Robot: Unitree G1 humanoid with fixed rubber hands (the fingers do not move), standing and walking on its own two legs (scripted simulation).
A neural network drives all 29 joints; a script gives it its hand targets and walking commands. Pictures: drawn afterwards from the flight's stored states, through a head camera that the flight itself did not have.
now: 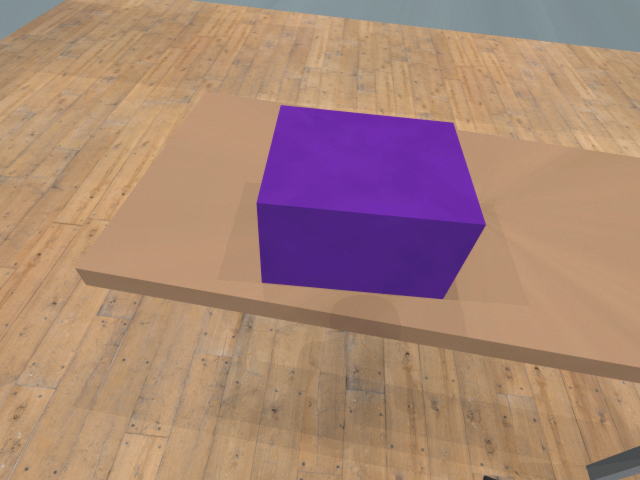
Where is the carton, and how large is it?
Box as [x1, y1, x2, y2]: [257, 105, 485, 298]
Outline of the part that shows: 281,105 257,199 257,217 262,282 442,298 485,225 453,123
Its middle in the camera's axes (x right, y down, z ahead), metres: +0.06 -0.06 +0.64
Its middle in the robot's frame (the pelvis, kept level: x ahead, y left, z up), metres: +0.53 -0.06 +0.04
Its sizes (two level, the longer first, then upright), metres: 0.297 0.244 0.177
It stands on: a table, 0.71 m high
